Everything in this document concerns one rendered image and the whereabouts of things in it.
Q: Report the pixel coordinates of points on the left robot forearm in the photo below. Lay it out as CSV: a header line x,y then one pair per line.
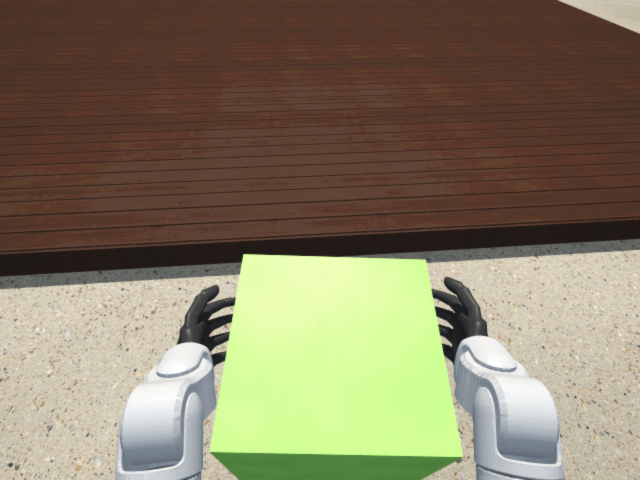
x,y
160,434

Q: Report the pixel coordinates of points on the right robot forearm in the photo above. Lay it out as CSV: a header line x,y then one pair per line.
x,y
516,427

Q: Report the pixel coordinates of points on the left robot hand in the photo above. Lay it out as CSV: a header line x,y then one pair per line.
x,y
197,327

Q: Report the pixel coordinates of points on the carton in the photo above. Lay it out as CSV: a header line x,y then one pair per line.
x,y
334,371

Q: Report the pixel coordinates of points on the right robot hand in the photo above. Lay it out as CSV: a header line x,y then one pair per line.
x,y
466,320

